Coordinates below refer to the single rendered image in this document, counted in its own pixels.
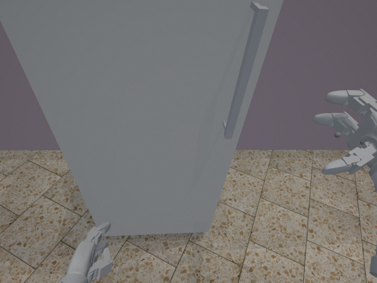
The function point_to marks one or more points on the robot left hand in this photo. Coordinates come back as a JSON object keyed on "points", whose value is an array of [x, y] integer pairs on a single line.
{"points": [[84, 260]]}

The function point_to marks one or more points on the robot right hand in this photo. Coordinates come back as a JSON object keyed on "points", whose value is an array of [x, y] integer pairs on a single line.
{"points": [[360, 155]]}

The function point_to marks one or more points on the handle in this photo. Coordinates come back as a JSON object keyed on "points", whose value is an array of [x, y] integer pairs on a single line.
{"points": [[255, 34]]}

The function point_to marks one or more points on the fridge door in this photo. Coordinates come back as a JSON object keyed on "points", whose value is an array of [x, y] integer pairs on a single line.
{"points": [[135, 93]]}

